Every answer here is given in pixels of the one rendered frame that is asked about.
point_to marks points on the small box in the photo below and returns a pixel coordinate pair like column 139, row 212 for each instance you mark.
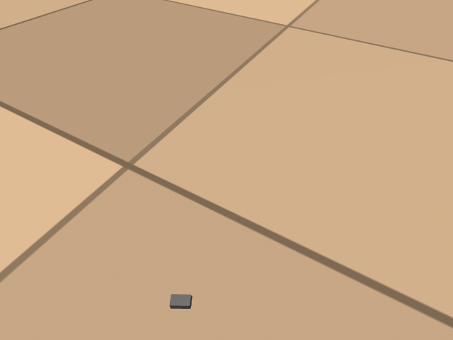
column 180, row 301

